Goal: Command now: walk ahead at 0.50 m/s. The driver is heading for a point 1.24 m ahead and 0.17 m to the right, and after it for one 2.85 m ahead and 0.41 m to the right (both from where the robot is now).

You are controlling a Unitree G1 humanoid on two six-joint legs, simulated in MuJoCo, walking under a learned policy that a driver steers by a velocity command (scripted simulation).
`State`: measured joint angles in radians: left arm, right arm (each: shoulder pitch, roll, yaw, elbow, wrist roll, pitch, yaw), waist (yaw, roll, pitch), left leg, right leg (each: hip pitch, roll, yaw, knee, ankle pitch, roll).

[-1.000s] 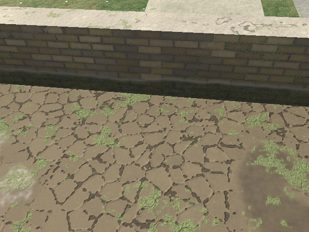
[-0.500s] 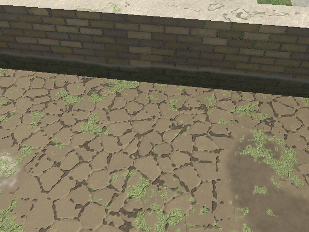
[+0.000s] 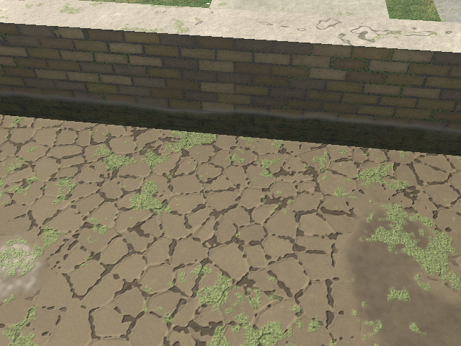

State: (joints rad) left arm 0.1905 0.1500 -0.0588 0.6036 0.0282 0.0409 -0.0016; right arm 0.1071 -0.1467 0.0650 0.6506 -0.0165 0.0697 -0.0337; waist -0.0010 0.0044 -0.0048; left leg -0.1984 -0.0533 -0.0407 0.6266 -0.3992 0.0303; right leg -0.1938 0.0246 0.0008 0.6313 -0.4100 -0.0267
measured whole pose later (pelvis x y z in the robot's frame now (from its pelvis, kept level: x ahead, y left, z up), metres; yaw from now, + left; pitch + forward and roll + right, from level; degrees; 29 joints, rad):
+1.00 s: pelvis +0.00 +0.00 +0.00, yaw +0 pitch -2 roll +0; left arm 0.19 0.15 -0.05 0.62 0.02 0.05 0.01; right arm 0.10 -0.14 0.06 0.64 -0.02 0.08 -0.04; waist -0.01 0.00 0.00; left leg -0.19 -0.06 -0.03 0.64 -0.41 0.04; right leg -0.19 0.02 0.01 0.64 -0.42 -0.02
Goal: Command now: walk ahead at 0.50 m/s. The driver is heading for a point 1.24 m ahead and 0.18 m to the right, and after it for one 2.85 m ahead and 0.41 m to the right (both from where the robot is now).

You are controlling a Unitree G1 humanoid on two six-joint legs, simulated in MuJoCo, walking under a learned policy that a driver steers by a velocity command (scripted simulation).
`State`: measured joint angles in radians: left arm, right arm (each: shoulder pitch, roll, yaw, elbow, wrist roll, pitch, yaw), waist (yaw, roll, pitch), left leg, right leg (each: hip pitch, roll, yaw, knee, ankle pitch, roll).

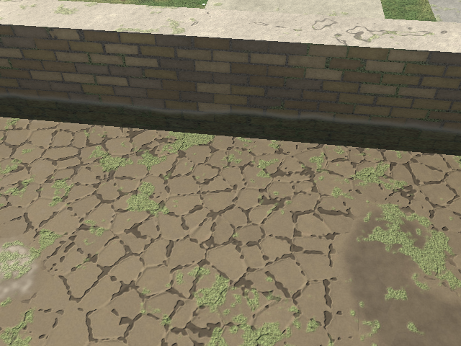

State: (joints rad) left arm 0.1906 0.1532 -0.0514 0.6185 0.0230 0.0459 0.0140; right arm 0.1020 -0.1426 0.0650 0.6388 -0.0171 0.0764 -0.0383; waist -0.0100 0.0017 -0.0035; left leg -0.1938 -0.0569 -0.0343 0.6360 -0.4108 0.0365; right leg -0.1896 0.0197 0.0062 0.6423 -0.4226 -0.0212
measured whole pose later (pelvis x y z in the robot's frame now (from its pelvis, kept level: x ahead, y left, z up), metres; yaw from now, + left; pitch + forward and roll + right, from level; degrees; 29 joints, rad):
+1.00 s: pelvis +0.00 +0.00 +0.00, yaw +0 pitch -2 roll +0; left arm 0.20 0.15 -0.05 0.63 0.03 0.04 0.01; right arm 0.12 -0.14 0.07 0.65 -0.02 0.08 -0.04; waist -0.01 0.00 -0.01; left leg -0.18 -0.06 -0.03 0.62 -0.41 0.04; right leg -0.18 0.02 0.01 0.62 -0.42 -0.02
